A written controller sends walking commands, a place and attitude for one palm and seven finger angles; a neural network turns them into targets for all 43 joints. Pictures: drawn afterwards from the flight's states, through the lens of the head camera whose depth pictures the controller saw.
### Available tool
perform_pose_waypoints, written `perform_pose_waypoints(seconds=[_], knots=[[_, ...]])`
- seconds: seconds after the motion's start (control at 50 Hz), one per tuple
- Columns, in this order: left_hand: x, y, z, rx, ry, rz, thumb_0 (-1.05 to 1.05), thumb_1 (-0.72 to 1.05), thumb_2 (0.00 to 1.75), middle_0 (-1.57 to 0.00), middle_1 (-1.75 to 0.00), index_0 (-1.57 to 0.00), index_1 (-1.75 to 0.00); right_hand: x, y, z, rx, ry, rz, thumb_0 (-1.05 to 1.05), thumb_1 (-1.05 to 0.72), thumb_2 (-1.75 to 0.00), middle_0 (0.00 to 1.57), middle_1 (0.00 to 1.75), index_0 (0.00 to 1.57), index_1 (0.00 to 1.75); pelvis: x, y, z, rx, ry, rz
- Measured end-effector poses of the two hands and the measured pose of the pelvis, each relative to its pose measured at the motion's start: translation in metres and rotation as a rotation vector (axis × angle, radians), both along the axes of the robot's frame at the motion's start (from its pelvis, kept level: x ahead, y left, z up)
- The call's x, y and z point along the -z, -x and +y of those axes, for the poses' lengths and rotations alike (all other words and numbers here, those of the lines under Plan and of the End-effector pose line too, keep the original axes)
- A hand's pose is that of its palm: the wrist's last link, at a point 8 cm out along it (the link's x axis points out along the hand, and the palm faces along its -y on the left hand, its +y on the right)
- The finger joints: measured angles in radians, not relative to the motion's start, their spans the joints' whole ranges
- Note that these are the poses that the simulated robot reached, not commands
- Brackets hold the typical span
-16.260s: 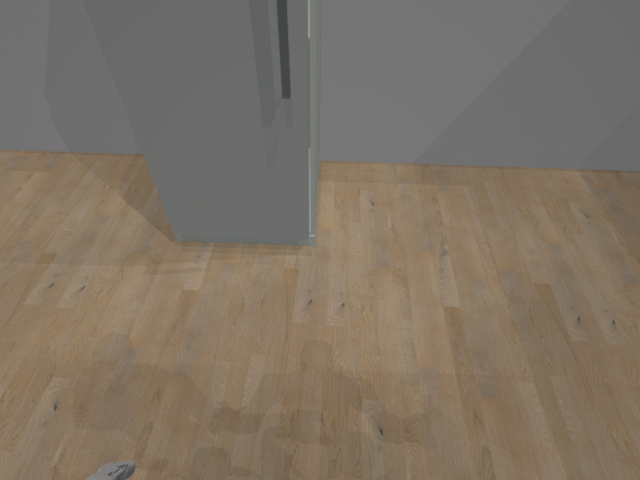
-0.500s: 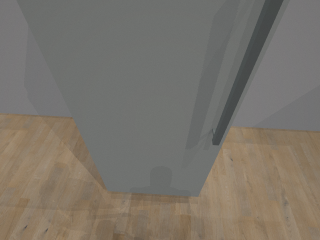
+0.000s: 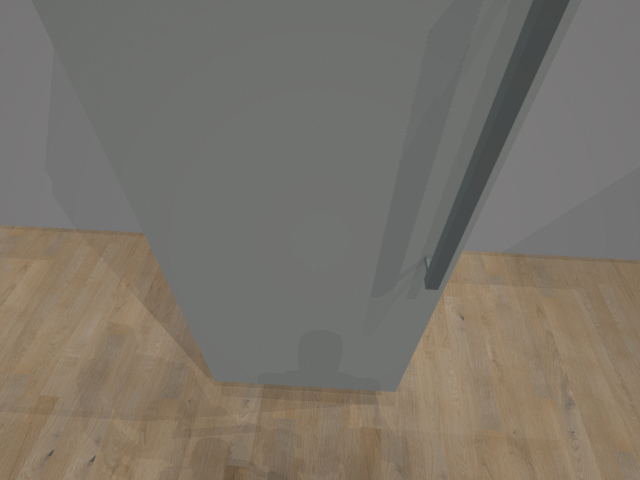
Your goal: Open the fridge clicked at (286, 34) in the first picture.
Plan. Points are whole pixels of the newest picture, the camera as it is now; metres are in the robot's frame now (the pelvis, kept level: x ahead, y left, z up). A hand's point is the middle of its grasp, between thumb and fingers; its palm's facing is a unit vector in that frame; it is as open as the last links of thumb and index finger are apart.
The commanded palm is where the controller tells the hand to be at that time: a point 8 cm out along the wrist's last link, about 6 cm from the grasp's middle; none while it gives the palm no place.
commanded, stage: look again from close up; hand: right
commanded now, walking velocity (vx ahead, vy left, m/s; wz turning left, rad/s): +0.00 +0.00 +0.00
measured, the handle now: (478, 152) +0.45 -0.15 +0.20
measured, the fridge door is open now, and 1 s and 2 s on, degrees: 0 0 0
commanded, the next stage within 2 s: raise the hand to about handle height in 0.20 s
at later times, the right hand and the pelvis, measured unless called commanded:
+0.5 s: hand (514, 422) +0.21 -0.20 +0.01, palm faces +0.24 +0.97 -0.03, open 7.6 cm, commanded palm +0.11 -0.25 -0.05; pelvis +0.00 +0.01 -0.02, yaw -4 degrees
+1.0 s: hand (544, 449) +0.18 -0.23 +0.00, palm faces -0.01 +1.00 -0.06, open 10.3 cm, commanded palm +0.14 -0.29 +0.02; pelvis -0.01 +0.00 -0.06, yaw -6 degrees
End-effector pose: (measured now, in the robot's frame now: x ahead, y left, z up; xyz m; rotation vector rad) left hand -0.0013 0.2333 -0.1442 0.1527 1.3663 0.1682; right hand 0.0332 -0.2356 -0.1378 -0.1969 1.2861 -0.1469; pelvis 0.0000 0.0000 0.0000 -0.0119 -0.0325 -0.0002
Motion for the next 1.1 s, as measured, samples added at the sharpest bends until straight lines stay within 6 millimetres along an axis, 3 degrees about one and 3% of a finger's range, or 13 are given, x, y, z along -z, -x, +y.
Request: perform_pose_waypoints(seconds=[0.26,0.32,0.34,0.44,0.48,0.52,0.56,0.62,0.68,0.72,0.8,0.94,1.1], knots=[[-0.003,-0.012,0.014,0.015,-0.02,-0.012,0.0,0.91,0.9,-0.2,-0.3,-0.2,-0.3,-0.001,-0.002,-0.001,-0.005,0.007,0.006,0.0,-0.91,-0.9,0.2,0.3,0.2,0.3,0.0,-0.001,0.004,0.001,-0.001,0.005],[-0.004,-0.016,0.017,0.017,-0.027,-0.017,0.0,0.91,0.9,-0.2,-0.3,-0.2,-0.3,0.0,-0.005,-0.002,-0.007,0.017,-0.002,0.0,-0.91,-0.9,0.2,0.3,0.2,0.3,0.0,-0.002,0.005,0.0,-0.005,0.01],[-0.006,-0.021,0.018,0.013,-0.034,-0.051,0.0,0.91,0.9,-0.2,-0.3,-0.2,-0.3,-0.007,-0.015,-0.004,0.057,0.007,-0.061,0.01,-0.91,-0.9,0.2,0.3,0.2,0.3,0.001,-0.002,0.005,0.005,-0.004,0.012],[-0.025,-0.078,0.021,0.08,-0.073,-0.416,0.01,0.91,0.9,-0.2,-0.3,-0.2,-0.3,-0.108,-0.11,-0.018,0.151,0.021,-0.809,0.02,-0.88,-0.89,0.21,0.32,0.2,0.32,0.008,-0.001,0.006,0.066,0.002,0.03],[-0.033,-0.108,0.021,0.112,-0.066,-0.553,0.01,0.91,0.9,-0.2,-0.3,-0.2,-0.3,-0.139,-0.133,-0.017,0.109,-0.016,-1.057,0.01,-0.85,-0.88,0.21,0.34,0.2,0.33,0.015,0.002,0.007,0.074,0.001,0.064],[-0.042,-0.138,0.021,0.15,-0.061,-0.679,0.01,0.91,0.9,-0.2,-0.3,-0.2,-0.3,-0.154,-0.142,-0.012,0.021,-0.066,-1.236,0.01,-0.82,-0.86,0.21,0.36,0.2,0.35,0.025,0.005,0.009,0.07,0.003,0.102],[-0.052,-0.167,0.021,0.191,-0.061,-0.791,0.01,0.91,0.9,-0.2,-0.3,-0.2,-0.3,-0.152,-0.14,-0.005,-0.104,-0.113,-1.319,0.0,-0.79,-0.85,0.21,0.38,0.2,0.37,0.037,0.009,0.011,0.066,0.002,0.127],[-0.065,-0.202,0.02,0.242,-0.073,-0.912,0.01,0.91,0.9,-0.21,-0.3,-0.2,-0.3,-0.124,-0.124,-0.002,-0.199,-0.185,-1.261,0.0,-0.72,-0.82,0.21,0.42,0.21,0.41,0.054,0.012,0.013,0.065,0.003,0.164],[-0.072,-0.226,0.014,0.293,-0.092,-0.971,0.01,0.91,0.9,-0.2,-0.3,-0.2,-0.3,-0.097,-0.1,-0.014,-0.109,-0.206,-1.173,0.0,-0.65,-0.79,0.22,0.46,0.22,0.46,0.065,0.012,0.014,0.076,-0.006,0.191],[-0.071,-0.236,0.008,0.327,-0.095,-0.977,0.01,0.91,0.9,-0.2,-0.3,-0.2,-0.3,-0.095,-0.085,-0.024,-0.041,-0.164,-1.169,0.01,-0.61,-0.78,0.23,0.49,0.22,0.49,0.069,0.011,0.014,0.088,-0.02,0.198],[-0.055,-0.238,-0.012,0.386,-0.068,-0.924,0.01,0.91,0.9,-0.2,-0.3,-0.2,-0.3,-0.114,-0.078,-0.035,-0.042,-0.081,-1.259,0.01,-0.52,-0.74,0.23,0.55,0.22,0.54,0.074,0.012,0.012,0.116,-0.052,0.201],[-0.019,-0.198,-0.042,0.328,0.034,-0.773,0.01,0.91,0.9,-0.21,-0.3,-0.2,-0.3,-0.138,-0.116,-0.04,-0.196,-0.144,-1.245,0.01,-0.35,-0.67,0.24,0.65,0.23,0.65,0.068,0.015,0.005,0.121,-0.069,0.2],[-0.019,-0.154,-0.037,0.235,0.021,-0.695,0.01,0.9,0.9,-0.21,-0.31,-0.2,-0.3,-0.163,-0.131,-0.068,-0.152,-0.123,-1.228,0.01,-0.17,-0.59,0.26,0.77,0.25,0.77,0.053,0.01,-0.007,0.096,-0.056,0.192]])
